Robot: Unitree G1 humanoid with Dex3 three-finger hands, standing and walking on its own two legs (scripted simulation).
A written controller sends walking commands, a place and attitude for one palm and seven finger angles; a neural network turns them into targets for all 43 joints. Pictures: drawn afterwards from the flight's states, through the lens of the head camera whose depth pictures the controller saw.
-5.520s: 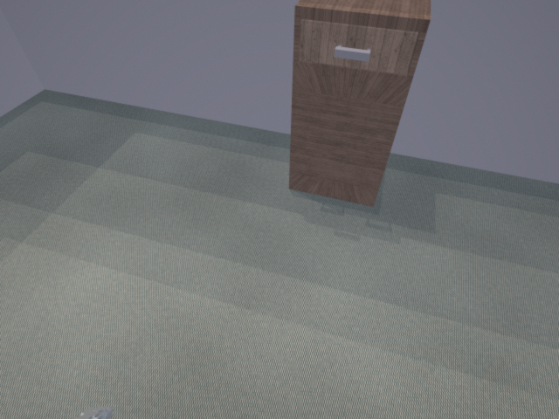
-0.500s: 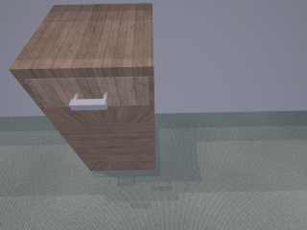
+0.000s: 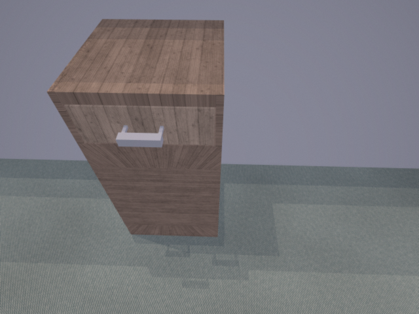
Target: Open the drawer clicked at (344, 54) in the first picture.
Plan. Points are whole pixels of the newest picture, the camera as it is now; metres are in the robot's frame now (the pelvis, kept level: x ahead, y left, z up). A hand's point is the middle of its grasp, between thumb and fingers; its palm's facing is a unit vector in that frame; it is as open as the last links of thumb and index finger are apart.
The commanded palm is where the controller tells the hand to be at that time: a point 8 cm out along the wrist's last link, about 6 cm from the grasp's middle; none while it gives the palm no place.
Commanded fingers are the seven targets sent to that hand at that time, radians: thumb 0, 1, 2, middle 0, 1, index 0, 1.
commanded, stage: come to a stop and stand still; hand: left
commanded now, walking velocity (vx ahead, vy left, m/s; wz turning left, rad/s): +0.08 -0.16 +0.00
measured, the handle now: (141, 134) +0.54 +0.25 -0.02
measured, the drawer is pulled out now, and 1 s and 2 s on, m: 0.00 0.00 0.00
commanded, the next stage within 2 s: look again from close up in 0.52 s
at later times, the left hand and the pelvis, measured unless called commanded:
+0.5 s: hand out of the picture +0.04 +0.18 -0.18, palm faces +0.01 -0.98 -0.21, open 7.3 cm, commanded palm none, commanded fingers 0.00 0.90 0.90 -0.20 -0.30 -0.20 -0.30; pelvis +0.03 +0.00 +0.00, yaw -1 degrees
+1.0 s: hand out of the picture +0.02 +0.21 -0.18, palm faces -0.02 -0.98 -0.21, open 7.4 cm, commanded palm none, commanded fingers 0.00 0.90 0.90 -0.20 -0.30 -0.20 -0.30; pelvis +0.00 +0.03 +0.00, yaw -2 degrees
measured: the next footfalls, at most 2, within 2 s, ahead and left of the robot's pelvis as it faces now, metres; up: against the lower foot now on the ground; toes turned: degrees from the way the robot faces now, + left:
left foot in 0.02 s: +0.01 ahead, +0.13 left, +0.00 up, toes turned +1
right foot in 0.28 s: +0.03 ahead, -0.10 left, +0.00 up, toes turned -4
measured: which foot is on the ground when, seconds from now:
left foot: up 0.00-0.00, down 0.02-1.00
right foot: down 0.00-0.04, up 0.06-0.26, down 0.28-1.00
